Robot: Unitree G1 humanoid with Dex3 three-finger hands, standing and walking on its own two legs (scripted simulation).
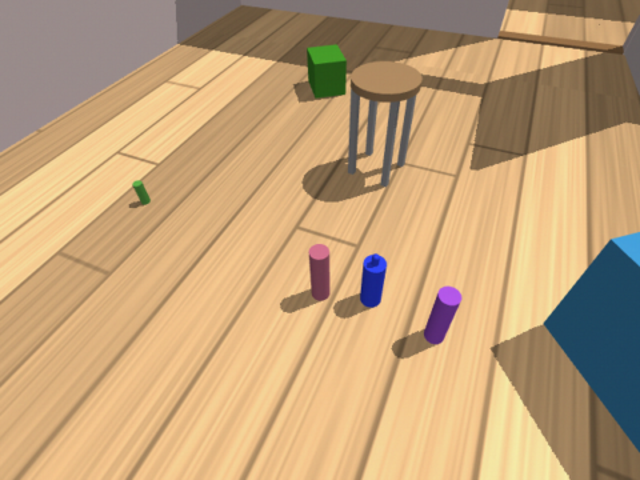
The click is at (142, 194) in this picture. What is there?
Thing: slim round
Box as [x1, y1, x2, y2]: [132, 180, 150, 204]
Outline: 133,182 132,184 141,202 143,204 148,203 150,200 141,181 138,180
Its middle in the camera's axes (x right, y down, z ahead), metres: -0.83 -0.21 +1.84
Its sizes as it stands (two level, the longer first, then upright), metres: 0.043 0.043 0.115
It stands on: the floor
